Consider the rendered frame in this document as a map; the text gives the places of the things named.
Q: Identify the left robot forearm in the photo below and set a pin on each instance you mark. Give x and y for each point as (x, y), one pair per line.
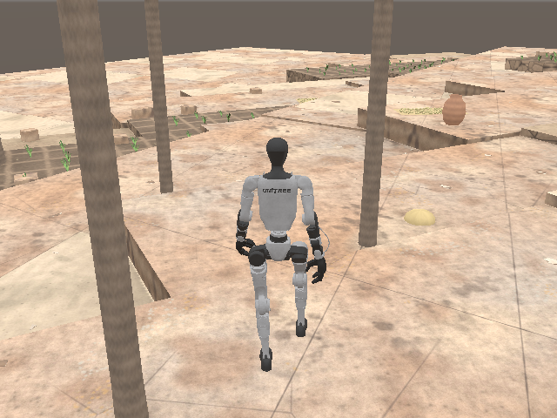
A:
(241, 229)

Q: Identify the right robot hand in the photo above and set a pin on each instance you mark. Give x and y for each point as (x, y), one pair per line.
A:
(321, 269)

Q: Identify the robot right thigh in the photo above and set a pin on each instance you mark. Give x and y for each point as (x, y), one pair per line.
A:
(299, 255)

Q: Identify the robot left upper arm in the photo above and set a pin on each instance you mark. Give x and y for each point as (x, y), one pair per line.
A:
(250, 184)

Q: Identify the robot right upper arm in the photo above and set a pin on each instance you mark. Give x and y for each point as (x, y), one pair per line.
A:
(305, 184)

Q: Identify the right robot forearm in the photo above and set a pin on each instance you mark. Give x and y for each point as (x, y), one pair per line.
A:
(315, 240)

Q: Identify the left robot hand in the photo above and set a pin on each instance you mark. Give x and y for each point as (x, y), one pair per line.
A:
(248, 243)

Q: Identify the right robot shin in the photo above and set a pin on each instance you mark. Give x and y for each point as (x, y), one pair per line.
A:
(300, 300)

